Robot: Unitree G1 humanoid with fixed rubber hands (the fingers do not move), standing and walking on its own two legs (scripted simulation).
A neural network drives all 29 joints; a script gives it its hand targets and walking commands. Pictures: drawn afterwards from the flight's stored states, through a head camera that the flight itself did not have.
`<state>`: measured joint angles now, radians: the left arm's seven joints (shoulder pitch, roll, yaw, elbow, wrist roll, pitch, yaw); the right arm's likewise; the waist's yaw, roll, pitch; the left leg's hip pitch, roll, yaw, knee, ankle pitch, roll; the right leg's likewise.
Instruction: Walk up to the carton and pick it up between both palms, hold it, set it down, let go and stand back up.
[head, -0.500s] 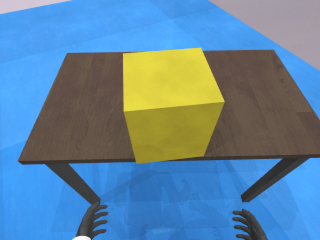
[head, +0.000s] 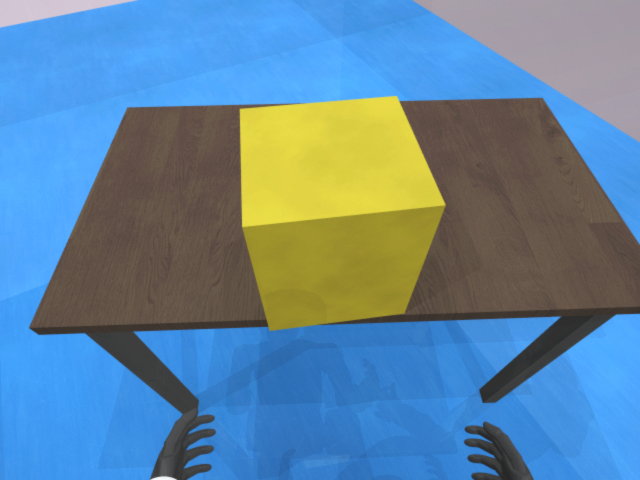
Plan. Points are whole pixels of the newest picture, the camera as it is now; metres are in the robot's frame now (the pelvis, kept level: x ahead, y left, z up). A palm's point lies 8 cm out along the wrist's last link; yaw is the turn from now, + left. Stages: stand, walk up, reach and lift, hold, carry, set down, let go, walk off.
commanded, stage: let go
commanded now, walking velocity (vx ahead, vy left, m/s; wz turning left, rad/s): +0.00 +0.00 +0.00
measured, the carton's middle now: (329, 220) +0.46 +0.03 +0.04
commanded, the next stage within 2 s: stand in 0.10 s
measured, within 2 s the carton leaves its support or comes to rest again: neither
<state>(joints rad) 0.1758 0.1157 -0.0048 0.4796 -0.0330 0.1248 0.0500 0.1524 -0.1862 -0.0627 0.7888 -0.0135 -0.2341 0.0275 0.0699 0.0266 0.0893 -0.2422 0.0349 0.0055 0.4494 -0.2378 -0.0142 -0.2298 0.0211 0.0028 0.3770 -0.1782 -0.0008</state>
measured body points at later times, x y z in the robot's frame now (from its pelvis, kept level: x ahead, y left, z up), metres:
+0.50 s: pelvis +0.01 -0.01 +0.00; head -0.02 -0.01 +0.45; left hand +0.09 +0.25 -0.13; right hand +0.13 -0.27 -0.11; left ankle +0.00 +0.12 -0.74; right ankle +0.01 -0.12 -0.74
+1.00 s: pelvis -0.01 -0.01 +0.00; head -0.05 -0.01 +0.45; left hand +0.04 +0.25 -0.14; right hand +0.07 -0.27 -0.12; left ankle +0.00 +0.12 -0.74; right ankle +0.01 -0.12 -0.74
